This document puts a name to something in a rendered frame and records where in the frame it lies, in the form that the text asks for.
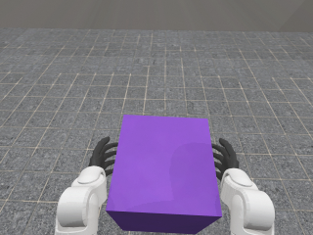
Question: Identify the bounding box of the robot left forearm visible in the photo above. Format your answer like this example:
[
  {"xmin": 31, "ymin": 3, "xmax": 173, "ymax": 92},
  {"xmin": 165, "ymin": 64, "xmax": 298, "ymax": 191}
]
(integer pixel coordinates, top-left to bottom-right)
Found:
[{"xmin": 54, "ymin": 165, "xmax": 108, "ymax": 235}]

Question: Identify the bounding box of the carton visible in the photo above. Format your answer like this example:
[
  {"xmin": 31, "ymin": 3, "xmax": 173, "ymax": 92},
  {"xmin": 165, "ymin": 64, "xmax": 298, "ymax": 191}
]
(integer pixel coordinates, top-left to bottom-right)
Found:
[{"xmin": 106, "ymin": 115, "xmax": 222, "ymax": 235}]

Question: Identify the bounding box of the robot left hand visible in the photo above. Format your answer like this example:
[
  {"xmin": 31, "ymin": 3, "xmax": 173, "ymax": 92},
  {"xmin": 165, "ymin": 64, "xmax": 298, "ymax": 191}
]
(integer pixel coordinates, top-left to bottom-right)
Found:
[{"xmin": 88, "ymin": 136, "xmax": 118, "ymax": 177}]

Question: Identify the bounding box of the robot right forearm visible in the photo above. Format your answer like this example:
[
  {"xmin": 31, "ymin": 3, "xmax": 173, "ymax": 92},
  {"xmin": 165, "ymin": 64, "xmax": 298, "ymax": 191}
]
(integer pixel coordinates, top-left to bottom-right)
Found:
[{"xmin": 220, "ymin": 168, "xmax": 275, "ymax": 235}]

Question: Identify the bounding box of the robot right hand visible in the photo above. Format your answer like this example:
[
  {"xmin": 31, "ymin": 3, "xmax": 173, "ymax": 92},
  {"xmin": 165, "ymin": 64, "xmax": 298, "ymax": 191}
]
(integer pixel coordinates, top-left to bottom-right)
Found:
[{"xmin": 211, "ymin": 138, "xmax": 240, "ymax": 182}]

